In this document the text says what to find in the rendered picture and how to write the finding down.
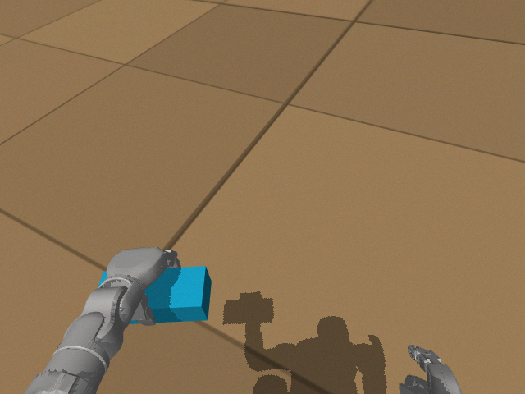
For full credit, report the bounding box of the right robot hand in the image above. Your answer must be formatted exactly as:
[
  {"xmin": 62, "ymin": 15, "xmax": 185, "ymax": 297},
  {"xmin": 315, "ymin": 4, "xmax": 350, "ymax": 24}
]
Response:
[{"xmin": 399, "ymin": 345, "xmax": 462, "ymax": 394}]

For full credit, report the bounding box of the carton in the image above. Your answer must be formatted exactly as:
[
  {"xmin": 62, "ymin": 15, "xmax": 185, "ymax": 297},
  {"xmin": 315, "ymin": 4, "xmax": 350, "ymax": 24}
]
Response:
[{"xmin": 98, "ymin": 266, "xmax": 212, "ymax": 324}]

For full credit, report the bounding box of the left robot arm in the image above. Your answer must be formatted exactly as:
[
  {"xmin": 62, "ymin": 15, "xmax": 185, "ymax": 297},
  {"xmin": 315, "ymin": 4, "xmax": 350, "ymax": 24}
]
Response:
[{"xmin": 24, "ymin": 274, "xmax": 143, "ymax": 394}]

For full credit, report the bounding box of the left robot hand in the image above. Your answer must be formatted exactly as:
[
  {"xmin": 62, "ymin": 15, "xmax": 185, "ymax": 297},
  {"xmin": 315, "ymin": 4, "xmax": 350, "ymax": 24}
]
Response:
[{"xmin": 106, "ymin": 247, "xmax": 181, "ymax": 326}]

